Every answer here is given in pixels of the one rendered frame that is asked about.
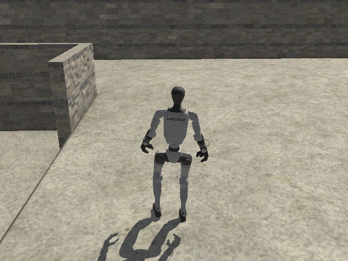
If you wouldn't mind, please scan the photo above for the robot right shin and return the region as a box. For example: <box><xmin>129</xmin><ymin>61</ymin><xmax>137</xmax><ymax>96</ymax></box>
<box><xmin>180</xmin><ymin>178</ymin><xmax>188</xmax><ymax>215</ymax></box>

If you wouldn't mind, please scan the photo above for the robot left forearm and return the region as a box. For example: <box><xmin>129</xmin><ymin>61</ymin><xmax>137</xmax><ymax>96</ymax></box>
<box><xmin>142</xmin><ymin>129</ymin><xmax>152</xmax><ymax>145</ymax></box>

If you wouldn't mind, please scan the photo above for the robot right hand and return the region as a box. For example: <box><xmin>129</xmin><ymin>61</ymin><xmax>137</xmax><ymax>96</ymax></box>
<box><xmin>196</xmin><ymin>151</ymin><xmax>209</xmax><ymax>162</ymax></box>

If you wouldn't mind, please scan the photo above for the robot left upper arm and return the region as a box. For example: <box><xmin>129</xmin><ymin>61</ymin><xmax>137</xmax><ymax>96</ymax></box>
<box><xmin>148</xmin><ymin>109</ymin><xmax>165</xmax><ymax>138</ymax></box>

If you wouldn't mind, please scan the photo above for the robot head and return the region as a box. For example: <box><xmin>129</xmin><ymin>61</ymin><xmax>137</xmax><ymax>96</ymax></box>
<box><xmin>168</xmin><ymin>86</ymin><xmax>186</xmax><ymax>113</ymax></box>

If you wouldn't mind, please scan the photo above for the robot left hand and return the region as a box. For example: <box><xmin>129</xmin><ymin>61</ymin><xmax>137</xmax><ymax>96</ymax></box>
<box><xmin>141</xmin><ymin>143</ymin><xmax>153</xmax><ymax>153</ymax></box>

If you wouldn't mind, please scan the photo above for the robot right forearm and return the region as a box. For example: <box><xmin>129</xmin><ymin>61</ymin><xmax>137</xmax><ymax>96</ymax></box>
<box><xmin>197</xmin><ymin>133</ymin><xmax>207</xmax><ymax>153</ymax></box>

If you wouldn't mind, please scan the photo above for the robot right upper arm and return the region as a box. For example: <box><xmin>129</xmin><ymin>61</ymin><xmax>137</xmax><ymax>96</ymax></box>
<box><xmin>188</xmin><ymin>111</ymin><xmax>202</xmax><ymax>141</ymax></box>

